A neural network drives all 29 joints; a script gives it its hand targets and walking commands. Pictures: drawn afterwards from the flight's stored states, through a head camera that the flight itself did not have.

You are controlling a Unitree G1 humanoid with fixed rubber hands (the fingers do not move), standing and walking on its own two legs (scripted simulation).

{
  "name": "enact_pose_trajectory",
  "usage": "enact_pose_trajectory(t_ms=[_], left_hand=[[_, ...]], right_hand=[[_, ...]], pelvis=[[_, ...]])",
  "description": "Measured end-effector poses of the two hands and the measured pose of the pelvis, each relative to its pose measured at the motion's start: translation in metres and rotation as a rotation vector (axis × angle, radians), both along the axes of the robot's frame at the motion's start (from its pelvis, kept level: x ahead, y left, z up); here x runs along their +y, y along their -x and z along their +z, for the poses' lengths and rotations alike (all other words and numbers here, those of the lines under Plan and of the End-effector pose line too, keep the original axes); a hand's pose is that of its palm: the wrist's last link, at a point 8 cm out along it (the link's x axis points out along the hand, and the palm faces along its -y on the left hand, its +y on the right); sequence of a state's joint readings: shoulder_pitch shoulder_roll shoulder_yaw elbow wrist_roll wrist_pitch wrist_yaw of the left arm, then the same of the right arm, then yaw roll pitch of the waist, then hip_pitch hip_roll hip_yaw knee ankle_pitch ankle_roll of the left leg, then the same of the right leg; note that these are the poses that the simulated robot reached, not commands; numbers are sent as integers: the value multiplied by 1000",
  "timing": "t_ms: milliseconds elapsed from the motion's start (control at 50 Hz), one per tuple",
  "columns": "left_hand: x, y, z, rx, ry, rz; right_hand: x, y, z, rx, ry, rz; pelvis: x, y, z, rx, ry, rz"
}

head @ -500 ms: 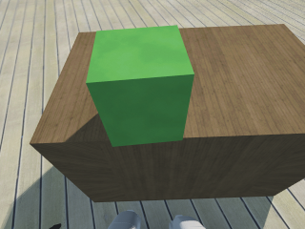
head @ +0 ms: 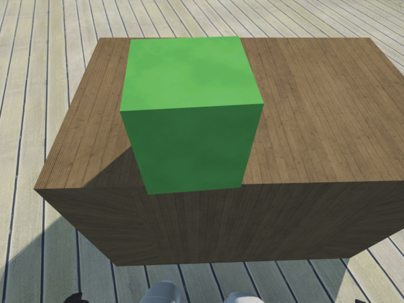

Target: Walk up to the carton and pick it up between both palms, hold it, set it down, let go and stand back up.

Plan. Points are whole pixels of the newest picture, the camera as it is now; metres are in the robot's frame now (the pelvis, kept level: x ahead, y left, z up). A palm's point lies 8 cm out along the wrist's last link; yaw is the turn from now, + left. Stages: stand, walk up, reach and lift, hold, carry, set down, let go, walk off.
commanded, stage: walk up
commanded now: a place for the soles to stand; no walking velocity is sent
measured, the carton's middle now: (190, 120) +0.45 +0.05 +0.10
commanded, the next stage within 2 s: none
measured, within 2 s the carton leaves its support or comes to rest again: neither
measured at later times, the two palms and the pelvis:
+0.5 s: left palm out of the picture +0.09 +0.28 -0.10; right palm out of the picture +0.08 -0.33 -0.09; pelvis +0.00 -0.01 +0.00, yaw +0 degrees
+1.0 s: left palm out of the picture +0.06 +0.39 -0.09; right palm out of the picture +0.08 -0.22 -0.11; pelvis -0.01 +0.08 +0.00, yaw +3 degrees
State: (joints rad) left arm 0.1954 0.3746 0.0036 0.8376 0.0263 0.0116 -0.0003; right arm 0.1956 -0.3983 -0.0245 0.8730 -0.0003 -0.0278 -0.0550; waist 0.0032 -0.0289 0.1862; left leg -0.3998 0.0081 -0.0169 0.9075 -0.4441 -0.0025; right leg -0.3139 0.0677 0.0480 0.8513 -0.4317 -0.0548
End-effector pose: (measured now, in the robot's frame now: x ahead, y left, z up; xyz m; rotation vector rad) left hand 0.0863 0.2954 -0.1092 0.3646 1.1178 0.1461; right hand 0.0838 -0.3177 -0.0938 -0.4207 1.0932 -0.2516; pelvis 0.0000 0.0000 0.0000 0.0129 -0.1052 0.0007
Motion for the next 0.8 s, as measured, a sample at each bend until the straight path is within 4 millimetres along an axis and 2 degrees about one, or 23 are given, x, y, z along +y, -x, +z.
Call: enact_pose_trajectory(t_ms=[200, 340, 600, 680, 800], left_hand=[[1, -4, 2, 9, 5, 10], [-11, -5, 5, -4, 0, 5], [-14, -6, 11, -43, -11, 3], [-3, 2, 20, -63, -60, 16], [28, 9, 30, -79, -114, 30]], right_hand=[[0, 4, -1, 39, 1, -6], [-12, 1, -1, 15, -7, -5], [-14, 2, -3, 17, -24, -5], [-3, -1, -10, 24, -57, 1], [29, 0, -25, 38, -113, 16]], pelvis=[[1, -5, 3, 29, -1, 3], [-12, -3, 3, 27, -10, -1], [-16, 0, 4, 22, -17, 1], [-10, 2, 4, 17, -14, 5], [13, 6, 1, 13, 13, 10]])
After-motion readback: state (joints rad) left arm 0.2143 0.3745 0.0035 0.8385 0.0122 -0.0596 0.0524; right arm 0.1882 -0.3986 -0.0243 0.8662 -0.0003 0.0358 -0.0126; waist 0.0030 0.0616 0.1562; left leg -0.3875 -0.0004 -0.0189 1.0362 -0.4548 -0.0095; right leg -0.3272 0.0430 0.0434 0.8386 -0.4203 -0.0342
